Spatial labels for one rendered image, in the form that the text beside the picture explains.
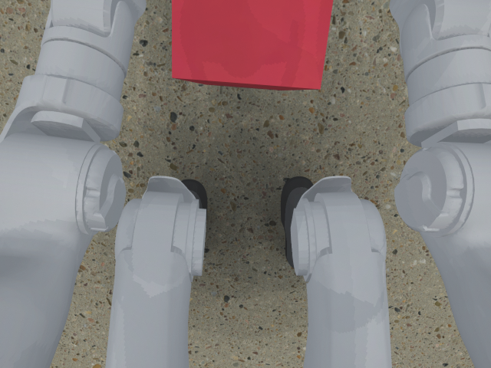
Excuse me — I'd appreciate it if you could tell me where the carton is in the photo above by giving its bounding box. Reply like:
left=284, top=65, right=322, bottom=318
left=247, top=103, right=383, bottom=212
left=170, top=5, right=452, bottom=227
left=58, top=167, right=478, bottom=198
left=172, top=0, right=333, bottom=90

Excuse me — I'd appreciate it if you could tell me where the left robot shin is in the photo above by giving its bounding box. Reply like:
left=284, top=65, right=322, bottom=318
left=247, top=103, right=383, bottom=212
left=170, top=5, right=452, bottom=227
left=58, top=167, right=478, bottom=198
left=115, top=176, right=196, bottom=261

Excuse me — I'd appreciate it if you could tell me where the robot right forearm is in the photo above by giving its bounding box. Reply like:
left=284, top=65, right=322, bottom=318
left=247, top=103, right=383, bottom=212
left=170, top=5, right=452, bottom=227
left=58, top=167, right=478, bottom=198
left=389, top=0, right=491, bottom=148

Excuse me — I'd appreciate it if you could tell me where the robot right upper arm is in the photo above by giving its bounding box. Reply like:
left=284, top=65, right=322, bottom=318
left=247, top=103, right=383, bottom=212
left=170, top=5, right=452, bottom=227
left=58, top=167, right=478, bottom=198
left=394, top=142, right=491, bottom=368

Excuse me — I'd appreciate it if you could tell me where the robot left forearm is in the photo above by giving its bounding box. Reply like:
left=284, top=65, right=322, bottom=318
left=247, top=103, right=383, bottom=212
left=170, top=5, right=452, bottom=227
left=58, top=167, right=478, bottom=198
left=0, top=0, right=147, bottom=143

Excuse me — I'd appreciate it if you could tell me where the left robot foot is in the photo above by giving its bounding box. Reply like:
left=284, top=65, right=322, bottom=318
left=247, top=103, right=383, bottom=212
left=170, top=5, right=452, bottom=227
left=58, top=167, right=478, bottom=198
left=181, top=179, right=207, bottom=217

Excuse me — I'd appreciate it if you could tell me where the robot left upper arm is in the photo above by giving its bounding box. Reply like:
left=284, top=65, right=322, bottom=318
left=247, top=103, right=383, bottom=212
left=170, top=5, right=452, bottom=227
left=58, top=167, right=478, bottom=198
left=0, top=132, right=127, bottom=368

